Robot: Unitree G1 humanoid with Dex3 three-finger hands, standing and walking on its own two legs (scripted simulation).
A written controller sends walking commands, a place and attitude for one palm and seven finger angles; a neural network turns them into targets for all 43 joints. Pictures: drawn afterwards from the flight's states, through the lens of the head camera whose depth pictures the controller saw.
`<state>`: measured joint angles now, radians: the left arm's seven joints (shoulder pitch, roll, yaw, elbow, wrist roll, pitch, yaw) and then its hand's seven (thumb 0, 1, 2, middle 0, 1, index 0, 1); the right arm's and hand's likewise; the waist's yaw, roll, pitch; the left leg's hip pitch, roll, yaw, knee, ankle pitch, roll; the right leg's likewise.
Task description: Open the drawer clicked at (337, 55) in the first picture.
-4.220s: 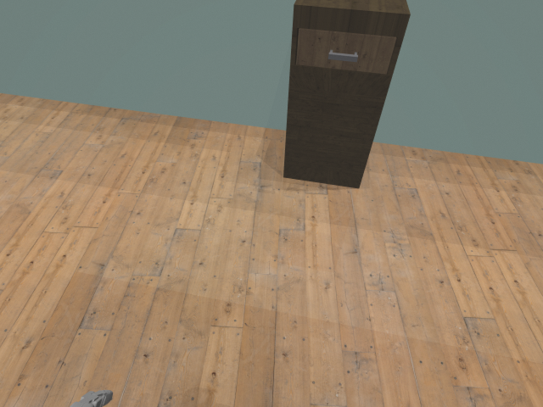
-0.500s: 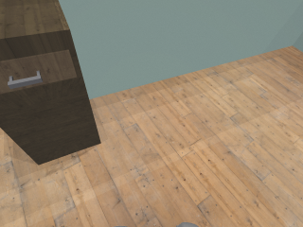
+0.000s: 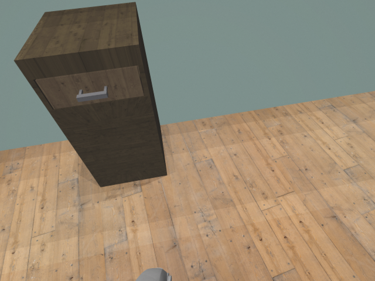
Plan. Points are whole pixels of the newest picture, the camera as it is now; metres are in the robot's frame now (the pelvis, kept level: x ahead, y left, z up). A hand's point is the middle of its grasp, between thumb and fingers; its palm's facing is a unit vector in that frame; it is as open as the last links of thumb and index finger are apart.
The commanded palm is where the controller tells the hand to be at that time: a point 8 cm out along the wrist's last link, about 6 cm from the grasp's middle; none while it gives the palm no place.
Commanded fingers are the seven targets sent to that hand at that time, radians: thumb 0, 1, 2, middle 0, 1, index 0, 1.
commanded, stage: turn to face it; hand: left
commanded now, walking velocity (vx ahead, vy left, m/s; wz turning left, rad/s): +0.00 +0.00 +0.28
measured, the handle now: (93, 93) +0.77 +0.40 -0.06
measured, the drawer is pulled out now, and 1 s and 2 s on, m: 0.00 0.00 0.00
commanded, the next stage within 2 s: take the last steps up to it in 0.10 s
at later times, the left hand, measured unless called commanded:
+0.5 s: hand out of the picture +0.00 +0.26 -0.18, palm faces +0.18 -0.96 -0.19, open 7.4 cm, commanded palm none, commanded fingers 0.00 0.90 0.90 -0.20 -0.30 -0.20 -0.30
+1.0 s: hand out of the picture +0.10 +0.21 -0.17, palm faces +0.22 -0.96 -0.18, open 7.3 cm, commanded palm none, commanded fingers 0.00 0.90 0.90 -0.20 -0.30 -0.20 -0.30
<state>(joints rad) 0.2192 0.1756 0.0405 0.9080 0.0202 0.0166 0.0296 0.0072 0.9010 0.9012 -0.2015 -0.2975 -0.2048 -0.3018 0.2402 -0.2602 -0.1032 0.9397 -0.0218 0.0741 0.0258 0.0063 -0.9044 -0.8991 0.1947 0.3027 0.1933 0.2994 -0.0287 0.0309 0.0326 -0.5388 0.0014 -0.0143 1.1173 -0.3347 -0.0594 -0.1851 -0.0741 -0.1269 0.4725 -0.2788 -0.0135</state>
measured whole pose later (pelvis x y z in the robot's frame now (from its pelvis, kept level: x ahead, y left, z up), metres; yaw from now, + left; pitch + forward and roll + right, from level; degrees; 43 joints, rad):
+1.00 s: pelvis +0.15 +0.05 +0.00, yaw +10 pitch -2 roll -1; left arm 0.34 0.14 0.04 1.10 0.03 -0.06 0.01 0.00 0.92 0.90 -0.20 -0.30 -0.20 -0.30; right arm 0.28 -0.17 -0.06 1.07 -0.02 0.00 0.02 0.01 -0.91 -0.90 0.19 0.30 0.19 0.30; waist 0.00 0.02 0.02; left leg -0.50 0.13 0.08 0.90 -0.23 -0.02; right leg -0.08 -0.02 -0.18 0.37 -0.25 -0.01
